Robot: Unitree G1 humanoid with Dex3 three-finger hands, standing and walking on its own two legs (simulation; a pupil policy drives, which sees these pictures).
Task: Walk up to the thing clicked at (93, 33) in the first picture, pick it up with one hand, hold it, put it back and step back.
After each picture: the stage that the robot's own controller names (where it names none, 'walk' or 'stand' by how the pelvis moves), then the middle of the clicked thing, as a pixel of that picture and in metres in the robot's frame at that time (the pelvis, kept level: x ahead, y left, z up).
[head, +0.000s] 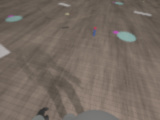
stand; (94, 31) +2.25 -0.11 -0.65
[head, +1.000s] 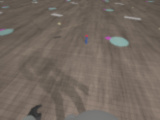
walk; (86, 39) +2.09 +0.18 -0.64
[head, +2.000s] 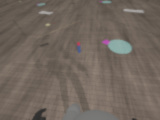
walk; (78, 47) +1.44 +0.36 -0.65
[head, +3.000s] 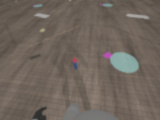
walk; (75, 64) +0.97 +0.30 -0.65
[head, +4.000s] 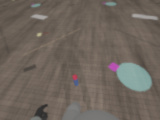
walk; (75, 80) +0.61 +0.23 -0.65
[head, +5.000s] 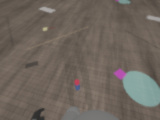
stand; (77, 85) +0.50 +0.17 -0.64
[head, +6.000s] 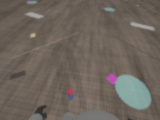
stand; (70, 94) +0.41 +0.20 -0.64
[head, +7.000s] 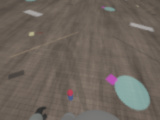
stand; (70, 95) +0.39 +0.18 -0.65
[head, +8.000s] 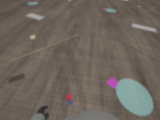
stand; (69, 99) +0.34 +0.20 -0.65
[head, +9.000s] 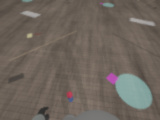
stand; (70, 97) +0.35 +0.21 -0.65
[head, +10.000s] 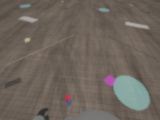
stand; (68, 100) +0.34 +0.23 -0.65
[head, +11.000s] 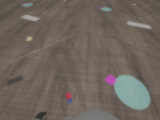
stand; (69, 98) +0.36 +0.22 -0.66
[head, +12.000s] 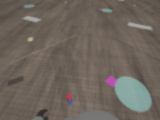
stand; (69, 99) +0.35 +0.22 -0.66
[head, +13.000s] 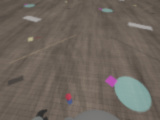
stand; (69, 99) +0.36 +0.22 -0.66
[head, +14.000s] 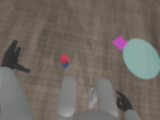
go down; (65, 62) +0.45 +0.19 -0.34
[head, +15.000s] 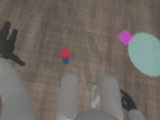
go down; (65, 57) +0.47 +0.18 -0.27
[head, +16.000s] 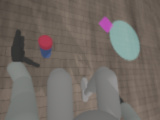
close in; (45, 48) +0.47 +0.22 -0.18
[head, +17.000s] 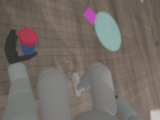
close; (28, 45) +0.47 +0.24 -0.17
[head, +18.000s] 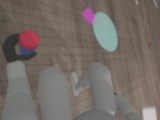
lift; (28, 46) +0.44 +0.24 -0.17
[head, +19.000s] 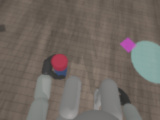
lift; (60, 69) +0.33 +0.19 -0.02
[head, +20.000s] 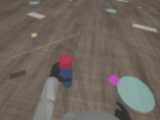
hold; (66, 73) +0.31 +0.15 +0.08
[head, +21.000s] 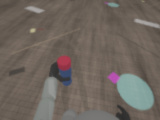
hold; (65, 73) +0.32 +0.16 +0.05
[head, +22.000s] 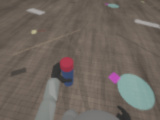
crouch; (67, 74) +0.31 +0.15 +0.05
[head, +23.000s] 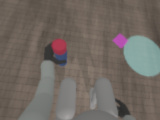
crouch; (61, 55) +0.43 +0.16 -0.05
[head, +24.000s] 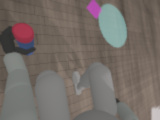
lower; (26, 43) +0.47 +0.23 -0.18
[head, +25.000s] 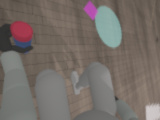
lower; (23, 41) +0.47 +0.25 -0.18
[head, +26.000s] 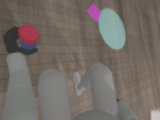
lower; (29, 43) +0.46 +0.24 -0.17
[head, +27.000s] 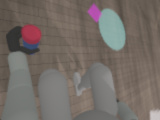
lower; (31, 43) +0.46 +0.23 -0.17
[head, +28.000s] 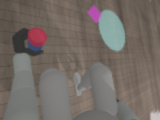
loosen; (35, 45) +0.46 +0.21 -0.16
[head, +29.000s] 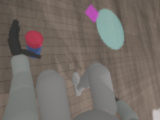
withdraw; (34, 47) +0.46 +0.21 -0.18
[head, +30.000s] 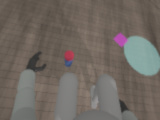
walk; (68, 60) +0.47 +0.15 -0.25
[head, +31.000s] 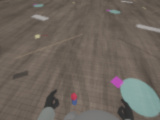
stand; (74, 99) +0.37 +0.14 -0.59
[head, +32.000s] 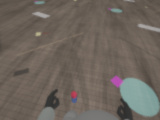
stand; (74, 97) +0.38 +0.14 -0.60
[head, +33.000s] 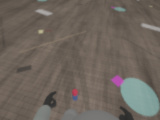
stand; (75, 95) +0.39 +0.14 -0.61
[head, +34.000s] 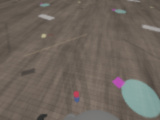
walk; (76, 97) +0.40 +0.14 -0.65
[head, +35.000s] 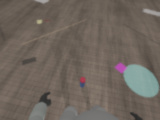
walk; (82, 82) +0.48 +0.05 -0.63
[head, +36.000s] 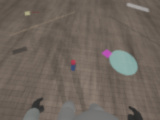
walk; (73, 65) +0.71 +0.20 -0.63
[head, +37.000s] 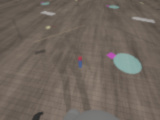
stand; (80, 62) +1.02 +0.22 -0.64
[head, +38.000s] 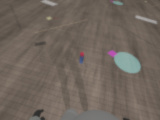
stand; (81, 58) +1.04 +0.13 -0.64
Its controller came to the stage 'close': yes
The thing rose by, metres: 0.70
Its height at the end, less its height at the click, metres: +0.00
